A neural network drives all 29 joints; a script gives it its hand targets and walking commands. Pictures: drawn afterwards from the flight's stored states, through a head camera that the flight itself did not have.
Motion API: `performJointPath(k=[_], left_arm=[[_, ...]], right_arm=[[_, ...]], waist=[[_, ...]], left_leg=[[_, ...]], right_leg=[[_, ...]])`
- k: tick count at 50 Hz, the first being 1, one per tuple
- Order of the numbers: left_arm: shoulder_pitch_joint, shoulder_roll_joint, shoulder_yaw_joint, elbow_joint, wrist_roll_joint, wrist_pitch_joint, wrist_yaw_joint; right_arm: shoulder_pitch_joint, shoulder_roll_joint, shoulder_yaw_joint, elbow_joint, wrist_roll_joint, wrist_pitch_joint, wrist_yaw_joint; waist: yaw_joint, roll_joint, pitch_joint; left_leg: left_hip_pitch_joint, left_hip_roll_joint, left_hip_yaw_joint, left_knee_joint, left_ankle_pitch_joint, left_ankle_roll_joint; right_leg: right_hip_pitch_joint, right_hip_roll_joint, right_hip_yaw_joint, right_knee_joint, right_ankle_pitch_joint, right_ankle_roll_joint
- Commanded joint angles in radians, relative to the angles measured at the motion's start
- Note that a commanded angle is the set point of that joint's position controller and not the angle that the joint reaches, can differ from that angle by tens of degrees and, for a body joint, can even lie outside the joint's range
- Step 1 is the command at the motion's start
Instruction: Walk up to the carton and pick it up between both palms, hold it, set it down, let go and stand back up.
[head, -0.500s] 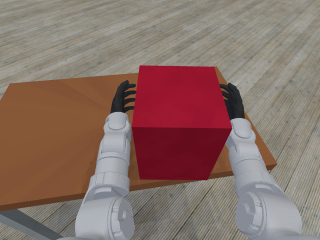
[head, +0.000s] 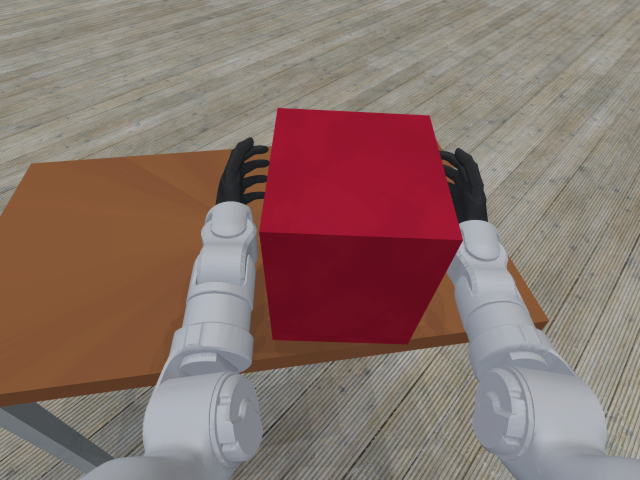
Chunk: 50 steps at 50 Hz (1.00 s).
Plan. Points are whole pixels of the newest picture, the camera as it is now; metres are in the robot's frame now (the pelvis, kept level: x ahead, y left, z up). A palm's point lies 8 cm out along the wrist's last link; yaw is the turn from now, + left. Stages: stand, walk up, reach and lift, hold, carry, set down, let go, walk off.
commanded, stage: reach and lift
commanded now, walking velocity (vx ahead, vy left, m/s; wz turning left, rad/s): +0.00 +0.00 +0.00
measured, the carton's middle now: (346, 233) +0.42 -0.03 +0.08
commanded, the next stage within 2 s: none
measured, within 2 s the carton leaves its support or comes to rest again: neither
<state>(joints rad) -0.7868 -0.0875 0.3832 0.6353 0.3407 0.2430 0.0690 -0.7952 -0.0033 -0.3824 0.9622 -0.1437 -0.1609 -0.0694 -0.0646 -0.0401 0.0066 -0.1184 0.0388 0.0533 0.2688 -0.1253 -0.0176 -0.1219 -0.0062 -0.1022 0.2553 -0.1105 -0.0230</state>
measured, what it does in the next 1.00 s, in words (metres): stands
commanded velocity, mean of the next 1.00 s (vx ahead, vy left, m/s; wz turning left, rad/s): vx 0.00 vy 0.00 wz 0.00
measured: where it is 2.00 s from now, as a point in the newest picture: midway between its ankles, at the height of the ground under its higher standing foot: outside the picture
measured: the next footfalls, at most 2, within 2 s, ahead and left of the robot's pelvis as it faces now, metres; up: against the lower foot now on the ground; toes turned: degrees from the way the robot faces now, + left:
none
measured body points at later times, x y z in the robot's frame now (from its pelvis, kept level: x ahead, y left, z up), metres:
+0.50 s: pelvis +0.00 +0.01 +0.00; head -0.03 +0.04 +0.45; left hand +0.41 +0.13 +0.19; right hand +0.40 -0.16 +0.18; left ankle +0.01 +0.13 -0.75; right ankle +0.02 -0.10 -0.75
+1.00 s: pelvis -0.01 +0.01 +0.00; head -0.05 +0.04 +0.44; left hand +0.40 +0.15 +0.23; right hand +0.39 -0.15 +0.22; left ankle +0.01 +0.13 -0.75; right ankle +0.02 -0.10 -0.75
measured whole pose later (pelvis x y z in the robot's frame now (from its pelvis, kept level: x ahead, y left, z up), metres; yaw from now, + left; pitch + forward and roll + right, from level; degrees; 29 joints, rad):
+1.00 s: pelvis -0.01 +0.01 +0.00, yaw +1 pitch -8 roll -1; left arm -0.87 -0.02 0.36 0.39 0.34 0.67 0.01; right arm -0.91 -0.04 -0.18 0.83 0.11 0.19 -0.15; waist -0.11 -0.07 0.04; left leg -0.03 0.03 0.02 0.33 -0.16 0.00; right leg 0.00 -0.01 -0.12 0.26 -0.12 -0.01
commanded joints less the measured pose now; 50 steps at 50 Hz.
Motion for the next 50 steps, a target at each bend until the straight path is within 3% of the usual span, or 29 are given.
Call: performJointPath(k=[1,6,11,21,30,50], left_arm=[[-0.533,-0.495,-0.364,-0.099,-0.052,-0.006,-0.102],[-0.515,-0.514,-0.418,-0.175,-0.070,0.053,-0.103],[-0.510,-0.515,-0.462,-0.247,-0.086,0.120,-0.104],[-0.534,-0.490,-0.453,-0.298,-0.097,0.249,-0.123],[-0.574,-0.452,-0.393,-0.267,-0.089,0.313,-0.147],[-0.684,-0.447,-0.405,-0.302,-0.109,0.397,-0.163]], right_arm=[[-0.627,0.428,0.299,-0.136,0.013,-0.032,0.097],[-0.639,0.404,0.359,-0.196,0.091,-0.003,0.074],[-0.655,0.389,0.405,-0.270,0.154,0.041,0.059],[-0.724,0.390,0.421,-0.360,0.202,0.140,0.050],[-0.779,0.416,0.411,-0.360,0.206,0.203,0.043],[-0.876,0.474,0.493,-0.385,0.319,0.312,-0.001]], waist=[[-0.021,0.000,-0.461],[-0.039,0.031,-0.459],[-0.051,0.053,-0.445],[-0.048,0.048,-0.406],[-0.043,0.018,-0.378],[-0.053,0.046,-0.391]], left_leg=[[0.154,-0.045,0.012,0.016,0.114,0.010],[0.216,-0.043,-0.010,0.061,0.251,-0.018],[0.254,-0.041,-0.028,0.078,0.291,-0.028],[0.247,-0.046,-0.032,0.054,0.175,-0.013],[0.198,-0.060,-0.022,0.024,0.080,0.015],[0.186,-0.070,-0.025,0.046,0.143,0.013]], right_leg=[[0.210,0.029,-0.029,0.024,0.320,0.066],[0.214,0.041,-0.038,0.025,0.370,0.059],[0.190,0.046,-0.041,0.019,0.334,0.055],[0.161,0.047,-0.038,0.005,0.206,0.059],[0.193,0.045,-0.028,0.004,0.158,0.068],[0.237,0.058,-0.008,0.009,0.151,0.070]])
